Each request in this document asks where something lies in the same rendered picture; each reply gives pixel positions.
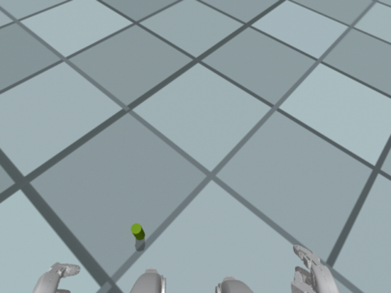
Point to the right robot hand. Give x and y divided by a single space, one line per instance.
318 280

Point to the left robot hand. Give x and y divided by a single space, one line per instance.
49 281

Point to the can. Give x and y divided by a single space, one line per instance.
138 232

